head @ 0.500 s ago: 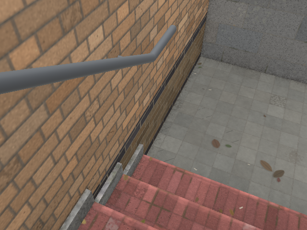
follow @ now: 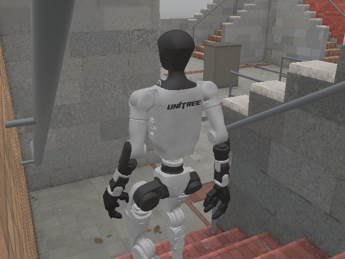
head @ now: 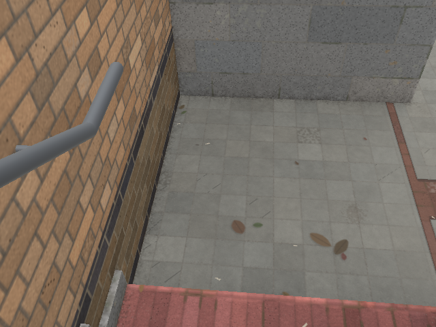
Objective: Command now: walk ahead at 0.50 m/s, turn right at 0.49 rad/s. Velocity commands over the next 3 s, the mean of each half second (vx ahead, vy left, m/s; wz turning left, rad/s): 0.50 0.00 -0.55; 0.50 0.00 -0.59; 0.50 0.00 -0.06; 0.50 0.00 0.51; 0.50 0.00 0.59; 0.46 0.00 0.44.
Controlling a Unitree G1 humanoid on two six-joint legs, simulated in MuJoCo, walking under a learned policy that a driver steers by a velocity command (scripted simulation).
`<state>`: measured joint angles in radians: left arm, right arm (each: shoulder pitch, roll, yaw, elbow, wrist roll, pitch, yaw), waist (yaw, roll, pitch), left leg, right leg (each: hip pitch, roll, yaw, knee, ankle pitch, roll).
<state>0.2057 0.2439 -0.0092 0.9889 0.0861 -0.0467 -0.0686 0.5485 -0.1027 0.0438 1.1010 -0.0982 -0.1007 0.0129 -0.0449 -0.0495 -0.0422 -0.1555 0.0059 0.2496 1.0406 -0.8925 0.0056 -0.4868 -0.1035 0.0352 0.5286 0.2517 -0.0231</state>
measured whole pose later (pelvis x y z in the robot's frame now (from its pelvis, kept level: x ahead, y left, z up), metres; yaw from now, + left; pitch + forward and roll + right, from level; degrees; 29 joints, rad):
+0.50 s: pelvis +0.32 +0.01 -0.25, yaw -17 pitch +2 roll -3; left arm 0.50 0.19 -0.04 0.96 0.07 -0.09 -0.08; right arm 0.18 -0.26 0.01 0.86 -0.10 -0.09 0.07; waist 0.08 0.07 -0.06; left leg -0.36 0.06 0.02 0.52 -0.15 0.05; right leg -0.49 0.11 0.14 1.77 -0.84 -0.01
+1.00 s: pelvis +0.55 -0.06 -0.35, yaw -34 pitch +0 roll +2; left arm 0.05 0.19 -0.01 0.83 0.08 -0.05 -0.14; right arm 0.71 -0.10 0.06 1.16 -0.10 -0.14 -0.01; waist -0.11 -0.03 0.02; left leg 0.01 0.02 0.35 0.86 -0.87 -0.01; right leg -0.69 -0.11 -0.01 0.68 0.38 -0.08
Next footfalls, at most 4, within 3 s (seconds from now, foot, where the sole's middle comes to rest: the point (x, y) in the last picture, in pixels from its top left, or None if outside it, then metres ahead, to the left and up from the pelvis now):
0.06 right None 0.13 -0.12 -0.85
0.46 left None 0.43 0.09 -1.03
1.10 right None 0.66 -0.26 -1.21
1.56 left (267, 258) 1.13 -0.23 -1.39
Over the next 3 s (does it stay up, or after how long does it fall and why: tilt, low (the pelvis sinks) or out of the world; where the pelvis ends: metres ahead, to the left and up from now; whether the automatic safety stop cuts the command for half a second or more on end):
stays up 1.68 -0.36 -0.63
